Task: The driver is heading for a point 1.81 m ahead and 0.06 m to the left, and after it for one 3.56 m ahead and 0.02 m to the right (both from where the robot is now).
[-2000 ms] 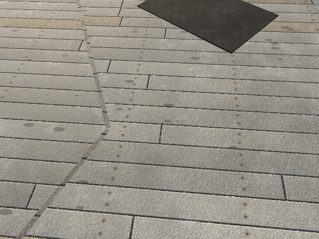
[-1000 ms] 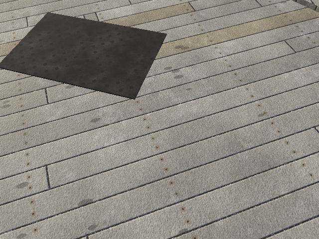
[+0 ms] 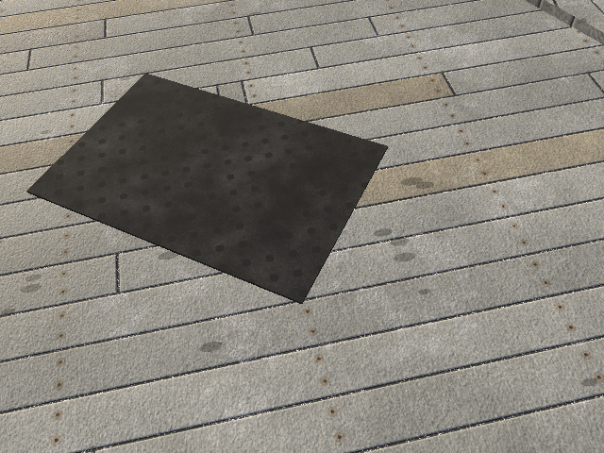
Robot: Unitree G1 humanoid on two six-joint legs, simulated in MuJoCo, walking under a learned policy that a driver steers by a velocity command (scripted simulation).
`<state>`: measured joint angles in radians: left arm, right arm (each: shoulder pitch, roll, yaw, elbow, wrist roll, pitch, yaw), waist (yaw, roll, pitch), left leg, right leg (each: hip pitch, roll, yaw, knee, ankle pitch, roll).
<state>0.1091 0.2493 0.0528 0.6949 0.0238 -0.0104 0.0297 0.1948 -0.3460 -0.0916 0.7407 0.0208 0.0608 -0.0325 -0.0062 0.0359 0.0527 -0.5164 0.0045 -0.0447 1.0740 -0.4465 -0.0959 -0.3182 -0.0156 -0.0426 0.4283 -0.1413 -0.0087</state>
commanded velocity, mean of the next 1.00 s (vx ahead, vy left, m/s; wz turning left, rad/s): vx -0.08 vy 0.00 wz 0.20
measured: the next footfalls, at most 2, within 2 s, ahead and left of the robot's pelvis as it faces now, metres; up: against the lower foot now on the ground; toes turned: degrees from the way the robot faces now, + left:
left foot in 0.20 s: +0.04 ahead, +0.15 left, +0.00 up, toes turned +8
right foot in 0.74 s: -0.08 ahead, -0.12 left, +0.00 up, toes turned +10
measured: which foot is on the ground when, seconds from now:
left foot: up 0.00-0.18, down 0.20-0.76, up 0.78-1.00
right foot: down 0.00-0.20, up 0.22-0.72, down 0.74-1.00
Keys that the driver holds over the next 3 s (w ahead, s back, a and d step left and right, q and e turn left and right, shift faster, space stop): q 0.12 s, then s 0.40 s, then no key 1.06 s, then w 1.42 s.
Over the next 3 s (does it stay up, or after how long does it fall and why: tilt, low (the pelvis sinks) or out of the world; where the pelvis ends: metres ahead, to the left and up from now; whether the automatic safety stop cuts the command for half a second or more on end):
stays up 0.52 0.13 0.00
